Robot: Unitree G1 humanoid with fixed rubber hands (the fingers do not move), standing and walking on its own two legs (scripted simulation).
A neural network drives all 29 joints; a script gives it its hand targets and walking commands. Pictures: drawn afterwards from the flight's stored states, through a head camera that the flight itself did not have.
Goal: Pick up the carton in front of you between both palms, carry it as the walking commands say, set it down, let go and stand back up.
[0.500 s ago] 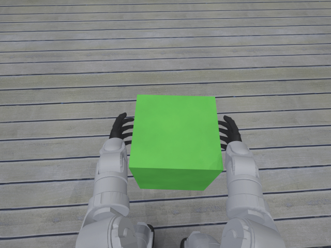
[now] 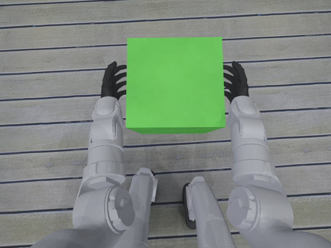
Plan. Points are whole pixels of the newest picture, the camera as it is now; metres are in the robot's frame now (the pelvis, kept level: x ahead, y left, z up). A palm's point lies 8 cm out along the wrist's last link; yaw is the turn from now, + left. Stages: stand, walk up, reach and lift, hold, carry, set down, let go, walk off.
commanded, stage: set down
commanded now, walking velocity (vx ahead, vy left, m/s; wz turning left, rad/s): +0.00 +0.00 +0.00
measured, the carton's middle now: (173, 95) +0.46 +0.03 -0.15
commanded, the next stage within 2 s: none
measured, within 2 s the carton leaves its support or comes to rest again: rests again in 1.44 s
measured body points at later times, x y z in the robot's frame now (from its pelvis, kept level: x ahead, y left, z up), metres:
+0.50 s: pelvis -0.02 +0.01 -0.13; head +0.28 +0.02 +0.20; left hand +0.47 +0.19 -0.24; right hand +0.51 -0.11 -0.23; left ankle +0.09 +0.12 -0.61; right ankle +0.04 -0.11 -0.61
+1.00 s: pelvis -0.03 +0.00 -0.22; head +0.35 +0.00 +0.01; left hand +0.50 +0.20 -0.39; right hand +0.56 -0.09 -0.40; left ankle +0.09 +0.12 -0.61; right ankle +0.04 -0.11 -0.61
